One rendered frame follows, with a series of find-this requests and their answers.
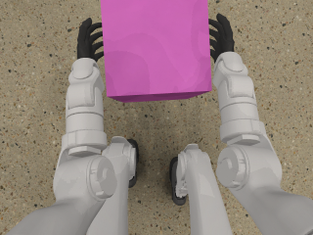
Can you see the robot right upper arm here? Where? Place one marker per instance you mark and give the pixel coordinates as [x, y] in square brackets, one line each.
[253, 175]

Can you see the robot left thigh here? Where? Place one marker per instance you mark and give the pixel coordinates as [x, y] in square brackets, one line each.
[112, 218]

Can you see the left robot forearm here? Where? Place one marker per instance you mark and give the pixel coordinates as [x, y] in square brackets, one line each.
[85, 134]

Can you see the robot right foot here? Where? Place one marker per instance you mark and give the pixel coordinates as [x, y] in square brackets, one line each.
[181, 200]

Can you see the left robot hand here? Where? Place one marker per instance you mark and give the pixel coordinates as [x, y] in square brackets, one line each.
[85, 47]

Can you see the right robot hand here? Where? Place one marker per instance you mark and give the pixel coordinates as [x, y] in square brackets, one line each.
[224, 41]

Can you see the carton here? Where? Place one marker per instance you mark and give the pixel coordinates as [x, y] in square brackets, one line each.
[156, 50]

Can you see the robot left upper arm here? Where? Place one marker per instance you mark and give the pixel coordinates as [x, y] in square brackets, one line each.
[81, 187]

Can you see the right robot forearm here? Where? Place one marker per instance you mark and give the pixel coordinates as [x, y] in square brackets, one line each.
[240, 124]

